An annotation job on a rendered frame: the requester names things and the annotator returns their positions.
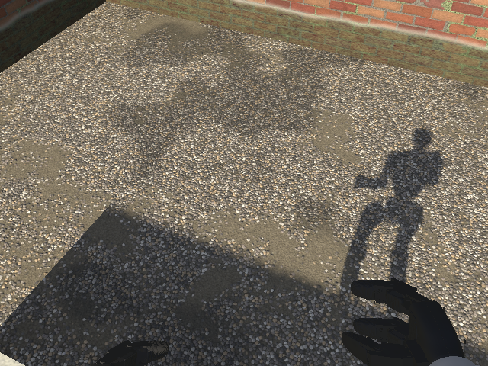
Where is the left robot hand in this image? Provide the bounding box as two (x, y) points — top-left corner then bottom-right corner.
(90, 340), (169, 366)

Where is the right robot hand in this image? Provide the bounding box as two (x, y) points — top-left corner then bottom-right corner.
(342, 278), (466, 366)

